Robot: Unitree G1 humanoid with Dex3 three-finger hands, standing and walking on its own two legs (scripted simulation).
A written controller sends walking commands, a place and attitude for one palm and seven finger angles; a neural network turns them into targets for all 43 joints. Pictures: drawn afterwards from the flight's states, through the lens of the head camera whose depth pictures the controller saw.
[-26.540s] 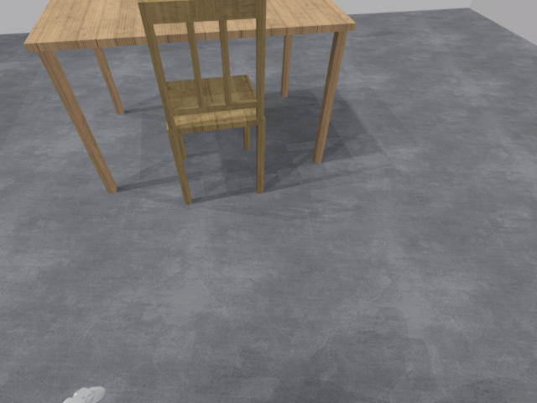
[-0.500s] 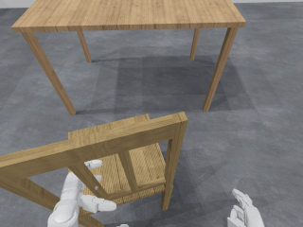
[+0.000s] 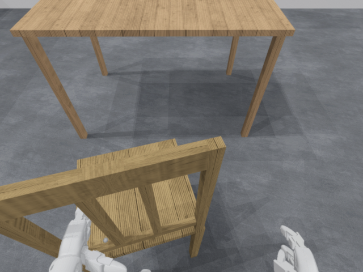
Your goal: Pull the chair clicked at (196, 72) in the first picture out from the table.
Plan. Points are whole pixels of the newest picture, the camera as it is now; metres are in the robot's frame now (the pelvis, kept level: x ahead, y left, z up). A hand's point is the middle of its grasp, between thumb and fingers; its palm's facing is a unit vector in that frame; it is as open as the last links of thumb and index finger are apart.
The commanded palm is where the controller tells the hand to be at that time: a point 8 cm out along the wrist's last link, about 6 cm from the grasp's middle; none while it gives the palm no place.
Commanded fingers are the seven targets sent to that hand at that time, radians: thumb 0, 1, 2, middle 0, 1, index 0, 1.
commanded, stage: draw the fingers out of the gap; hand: left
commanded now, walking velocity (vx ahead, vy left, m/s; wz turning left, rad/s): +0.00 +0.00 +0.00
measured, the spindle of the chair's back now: (105, 223) +0.24 +0.18 -0.03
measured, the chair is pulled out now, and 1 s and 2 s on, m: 0.63 0.63 0.62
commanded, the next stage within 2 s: draw the hand back to the body in 0.64 s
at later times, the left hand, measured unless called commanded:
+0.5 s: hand out of the picture +0.12 +0.16 -0.03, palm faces +0.09 -0.98 -0.18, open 17.5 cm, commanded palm +0.09 +0.22 -0.01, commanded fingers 0.00 -0.55 0.20 0.00 0.00 0.00 0.00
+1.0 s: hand out of the picture +0.12 +0.18 +0.03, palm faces +0.11 -0.99 -0.07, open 17.5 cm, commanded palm +0.06 +0.24 +0.04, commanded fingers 0.00 -0.55 0.20 0.00 0.00 0.00 0.00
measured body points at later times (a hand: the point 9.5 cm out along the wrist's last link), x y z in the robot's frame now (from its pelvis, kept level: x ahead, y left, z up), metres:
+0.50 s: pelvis -0.01 +0.00 -0.02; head +0.01 +0.00 +0.43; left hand +0.12 +0.22 -0.02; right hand +0.17 -0.23 -0.08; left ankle +0.00 +0.15 -0.69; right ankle -0.01 -0.14 -0.69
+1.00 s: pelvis -0.02 +0.00 -0.04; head +0.01 +0.01 +0.41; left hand +0.11 +0.23 +0.04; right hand +0.18 -0.23 -0.10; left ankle +0.00 +0.15 -0.69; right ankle -0.01 -0.14 -0.69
